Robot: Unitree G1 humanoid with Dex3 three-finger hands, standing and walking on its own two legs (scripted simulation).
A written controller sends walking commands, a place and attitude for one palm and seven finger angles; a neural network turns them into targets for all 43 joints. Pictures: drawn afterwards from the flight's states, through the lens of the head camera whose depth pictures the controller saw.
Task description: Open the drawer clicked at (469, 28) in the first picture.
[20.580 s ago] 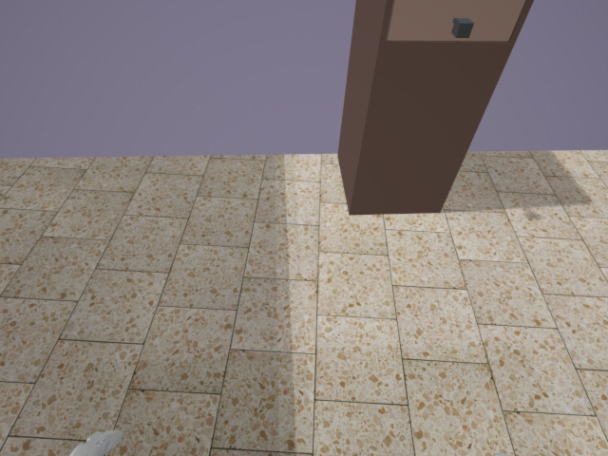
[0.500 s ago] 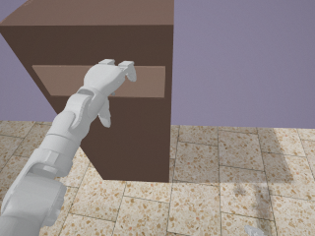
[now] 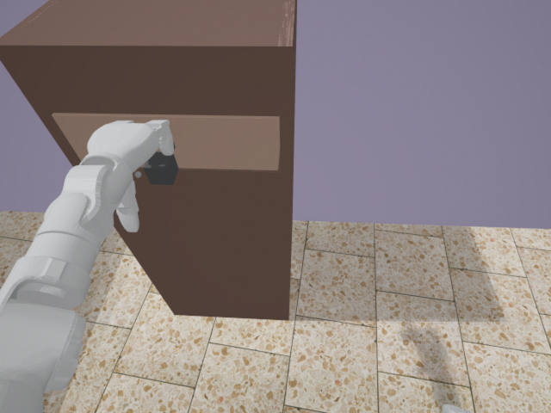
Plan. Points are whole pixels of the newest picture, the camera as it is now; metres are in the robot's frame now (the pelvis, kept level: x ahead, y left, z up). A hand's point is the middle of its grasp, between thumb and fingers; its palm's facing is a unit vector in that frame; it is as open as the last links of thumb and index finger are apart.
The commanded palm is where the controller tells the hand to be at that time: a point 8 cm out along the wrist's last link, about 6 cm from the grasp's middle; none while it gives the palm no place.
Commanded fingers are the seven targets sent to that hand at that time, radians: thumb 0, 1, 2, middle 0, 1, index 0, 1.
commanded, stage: move the hooked fingers above the handle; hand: left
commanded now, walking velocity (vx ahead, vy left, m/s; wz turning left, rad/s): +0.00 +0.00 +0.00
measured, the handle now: (165, 160) +0.51 +0.20 +0.08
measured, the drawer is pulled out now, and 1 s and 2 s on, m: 0.00 0.00 0.00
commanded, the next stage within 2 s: lower the fingers behind the handle in 0.98 s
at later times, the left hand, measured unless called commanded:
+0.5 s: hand (145, 147) +0.46 +0.20 +0.15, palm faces -0.10 -0.02 -0.99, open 13.6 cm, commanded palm +0.44 +0.21 +0.20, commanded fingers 0.00 -0.50 0.30 -0.30 -1.20 -0.30 -1.20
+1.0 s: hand (139, 136) +0.47 +0.21 +0.16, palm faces -0.02 -0.03 -1.00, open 13.5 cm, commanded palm +0.45 +0.21 +0.20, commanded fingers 0.00 -0.50 0.30 -0.30 -1.20 -0.30 -1.20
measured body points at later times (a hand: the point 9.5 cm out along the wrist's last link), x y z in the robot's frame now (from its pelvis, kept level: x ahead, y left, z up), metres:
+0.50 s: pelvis +0.00 +0.00 +0.00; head +0.02 -0.02 +0.45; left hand +0.46 +0.20 +0.20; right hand +0.10 -0.25 -0.13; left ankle +0.00 +0.09 -0.73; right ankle -0.01 -0.07 -0.73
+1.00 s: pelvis +0.01 +0.02 +0.00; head +0.03 +0.00 +0.45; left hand +0.47 +0.21 +0.21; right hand +0.10 -0.23 -0.14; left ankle +0.00 +0.09 -0.73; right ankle -0.01 -0.07 -0.73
